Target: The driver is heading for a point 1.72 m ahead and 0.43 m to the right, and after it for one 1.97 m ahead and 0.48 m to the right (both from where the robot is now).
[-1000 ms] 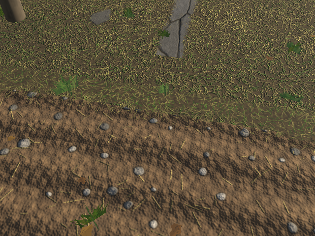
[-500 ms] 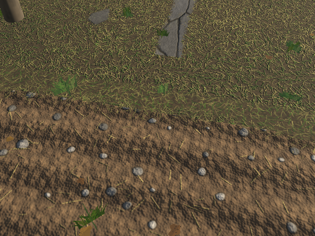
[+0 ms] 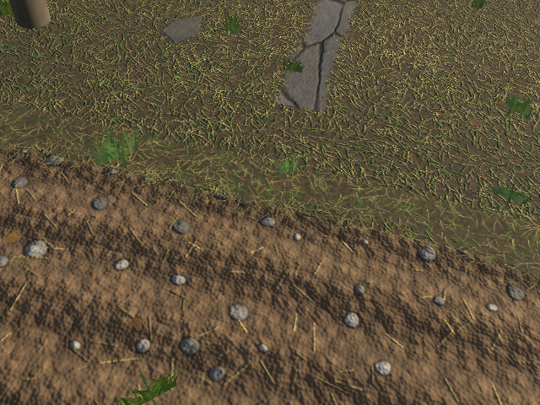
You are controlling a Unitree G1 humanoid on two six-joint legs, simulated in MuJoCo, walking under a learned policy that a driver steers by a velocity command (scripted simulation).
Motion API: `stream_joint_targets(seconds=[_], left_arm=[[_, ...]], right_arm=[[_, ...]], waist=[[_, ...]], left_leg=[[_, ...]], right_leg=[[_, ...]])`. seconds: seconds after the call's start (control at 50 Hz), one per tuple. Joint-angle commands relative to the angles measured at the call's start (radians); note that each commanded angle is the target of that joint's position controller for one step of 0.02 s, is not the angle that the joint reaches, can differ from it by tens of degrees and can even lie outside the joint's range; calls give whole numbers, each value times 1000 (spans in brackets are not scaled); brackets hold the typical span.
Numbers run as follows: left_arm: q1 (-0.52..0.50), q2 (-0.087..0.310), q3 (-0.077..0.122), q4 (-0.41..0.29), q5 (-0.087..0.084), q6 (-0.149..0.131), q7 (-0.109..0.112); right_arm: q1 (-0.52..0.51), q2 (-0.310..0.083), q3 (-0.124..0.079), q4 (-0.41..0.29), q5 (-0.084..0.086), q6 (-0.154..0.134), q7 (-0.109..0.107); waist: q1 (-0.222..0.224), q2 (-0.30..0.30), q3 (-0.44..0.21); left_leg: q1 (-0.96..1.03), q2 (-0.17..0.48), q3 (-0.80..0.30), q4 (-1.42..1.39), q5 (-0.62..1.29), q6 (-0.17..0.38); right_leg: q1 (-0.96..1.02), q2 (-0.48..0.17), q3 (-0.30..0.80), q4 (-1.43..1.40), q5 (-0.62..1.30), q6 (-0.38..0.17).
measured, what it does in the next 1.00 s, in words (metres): walks ahead: left foot, then right foot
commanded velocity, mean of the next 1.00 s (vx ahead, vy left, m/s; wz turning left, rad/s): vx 0.35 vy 0.00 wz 0.00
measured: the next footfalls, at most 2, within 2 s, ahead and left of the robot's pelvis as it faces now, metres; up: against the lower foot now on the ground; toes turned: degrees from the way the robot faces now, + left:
left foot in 0.02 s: +0.08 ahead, +0.10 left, +0.00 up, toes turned +5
right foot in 0.52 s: +0.48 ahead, -0.07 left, +0.00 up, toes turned -3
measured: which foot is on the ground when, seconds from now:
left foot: up 0.00-0.00, down 0.02-0.50, up 0.52-0.96, down 0.98-1.00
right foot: down 0.00-0.04, up 0.06-0.50, down 0.52-1.00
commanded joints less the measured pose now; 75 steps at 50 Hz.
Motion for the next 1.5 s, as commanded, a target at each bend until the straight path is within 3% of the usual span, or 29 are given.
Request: stream_joint_targets(seconds=[0.02,0.04,0.06,0.08,0.1,0.14,0.24,0.38,0.44,0.48,0.5,0.52,0.54,0.56,0.58,0.6,0.64,0.68,0.76,0.88,0.96,1.0,1.02,1.06,1.12,1.16,1.22,1.28,1.5], left_arm=[[-46,99,14,-47,-4,-24,-5],[-76,54,-1,-68,1,-34,-14],[-66,-3,-13,-118,-5,-39,-24],[-123,65,3,-135,25,-35,-33],[-168,53,3,-153,24,-36,-43],[-173,33,4,-149,11,-43,-54],[-242,36,14,-173,12,-7,-60],[-543,26,-4,-291,-3,-6,-63],[-511,60,8,-296,-3,-13,-52],[-325,98,30,-239,-3,-25,-38],[-168,117,45,-185,3,-32,-30],[-18,188,67,-154,29,-37,-22],[10,269,86,-157,41,-34,-29],[-96,229,79,-170,3,-22,-37],[-210,170,60,-190,-9,-25,-39],[-258,112,44,-193,-5,-36,-41],[-233,48,18,-160,-7,-55,-29],[-174,52,10,-132,-3,-73,-25],[-150,89,-1,-124,0,-68,-20],[-69,80,-19,-91,-2,-46,-8],[-95,71,-25,-82,-3,-32,3],[-27,61,-26,-82,-6,-33,7],[100,-21,-41,-44,-30,-14,9],[4,29,-24,-48,-17,18,17],[-21,-20,-35,-35,-6,40,6],[-47,-2,-38,-36,5,39,7],[-78,8,-40,-31,-3,25,11],[-87,18,-41,-31,-11,13,19],[-77,6,-51,-15,-10,17,23]], right_arm=[[195,-37,-26,22,7,-17,-1],[330,-101,-48,52,-6,-26,-14],[464,-215,-75,74,-4,-21,-21],[390,-172,-62,70,-6,-7,-25],[268,-149,-52,29,-6,-9,-21],[169,-117,-39,-3,-2,-26,-17],[261,-81,-13,40,5,-52,-30],[301,-95,-3,50,3,-61,-34],[278,-120,-10,54,1,-66,-37],[250,-147,-20,52,-5,-61,-41],[233,-155,-22,49,0,-55,-39],[247,-122,-14,30,8,-51,-33],[381,3,3,15,43,-45,-16],[275,-99,-21,3,21,-41,-16],[160,-116,-27,-41,13,-44,-14],[118,-104,-28,-46,8,-49,-15],[173,-55,-25,-25,-15,-25,-16],[193,-29,-24,-18,-19,-1,-17],[79,-41,-22,-49,-11,19,-16],[-59,-50,-6,-68,6,22,-31],[-12,-50,-6,-35,2,6,-45],[103,-138,-24,-3,-11,-18,-52],[103,-127,-16,2,0,-11,-53],[56,-67,4,-5,5,5,-49],[-47,-71,9,-12,6,25,-62],[-44,-75,-1,-9,21,36,-56],[12,-51,-1,23,18,32,-50],[40,-57,-1,43,12,24,-49],[69,-44,9,88,13,36,-53]], waist=[[-127,9,133],[-189,159,87],[-204,406,27],[-148,247,99],[-99,134,154],[-44,67,144],[-25,103,119],[-68,143,163],[-30,143,129],[51,143,24],[116,122,-52],[156,49,-152],[79,-177,-268],[63,-34,-215],[29,-4,-54],[4,63,21],[-64,63,43],[-82,32,37],[-88,-22,33],[-30,-60,13],[-57,-28,39],[-49,89,-46],[-15,206,-125],[-34,185,-42],[26,145,24],[2,102,69],[-31,25,104],[-36,35,56],[-41,31,90]], left_leg=[[316,-65,45,-152,50,5],[461,80,-159,-281,-69,29],[561,338,-649,-489,-333,138],[447,363,-722,-516,-390,165],[361,340,-621,-503,-339,153],[283,265,-434,-521,-78,120],[342,186,-203,-497,412,100],[323,160,-96,-501,646,102],[396,187,-73,-412,901,95],[439,183,-51,-180,1098,77],[378,155,-30,18,1023,62],[187,108,-7,305,693,53],[-170,-95,-9,721,-136,17],[-270,-59,-140,788,-105,38],[-310,-2,-134,743,-2,45],[-263,26,-130,683,55,42],[-123,52,-123,600,51,17],[-75,38,-104,535,18,-7],[-109,21,-51,311,128,-29],[-40,-3,-11,52,229,-26],[80,-11,-21,-166,237,2],[327,154,-169,-196,814,31],[392,289,-290,-172,1023,175],[250,306,-364,-285,754,213],[82,189,-255,-358,338,83],[44,113,-206,-381,71,6],[160,78,-162,-329,240,1],[230,87,-155,-290,397,10],[211,79,-144,-296,348,-2]], right_leg=[[-359,-163,125,-12,-23,-145],[-458,-77,14,264,45,-105],[-665,55,-84,613,-156,-61],[-716,-5,30,788,-163,-82],[-736,-52,62,825,-54,-93],[-662,-90,69,766,83,-80],[-687,-78,4,668,174,-37],[-581,-22,-82,275,309,-45],[-471,13,-89,213,276,-100],[-290,64,-92,187,217,-139],[-102,62,-84,118,251,-157],[128,-126,122,97,98,-198],[369,-431,678,-31,-16,-366],[274,-385,753,-143,-173,-338],[116,-359,581,-167,-160,-294],[-15,-325,468,-190,68,-266],[-157,-256,259,-178,502,-217],[-185,-244,161,-141,844,-218],[-159,-173,33,-118,1006,-175],[-73,-178,13,-62,974,-146],[-60,-196,56,49,851,-137],[-153,-121,34,185,490,-70],[-207,-36,-3,257,48,-40],[-214,5,21,274,-204,-31],[-89,-19,37,68,16,-20],[-88,-60,80,-22,95,-15],[-168,-92,99,-48,127,-26],[-145,-102,102,-65,186,-29],[-133,-112,101,-83,213,-33]])
Keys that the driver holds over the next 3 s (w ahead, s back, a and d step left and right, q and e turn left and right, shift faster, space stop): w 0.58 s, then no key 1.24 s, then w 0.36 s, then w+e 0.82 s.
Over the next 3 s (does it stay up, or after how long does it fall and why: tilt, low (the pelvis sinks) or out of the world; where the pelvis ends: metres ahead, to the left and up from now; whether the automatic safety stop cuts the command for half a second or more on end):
stays up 1.01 -0.01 0.01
